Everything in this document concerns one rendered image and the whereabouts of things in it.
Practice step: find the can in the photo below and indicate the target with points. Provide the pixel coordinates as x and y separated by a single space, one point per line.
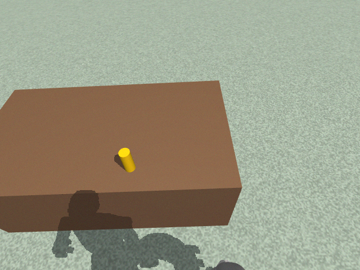
126 159

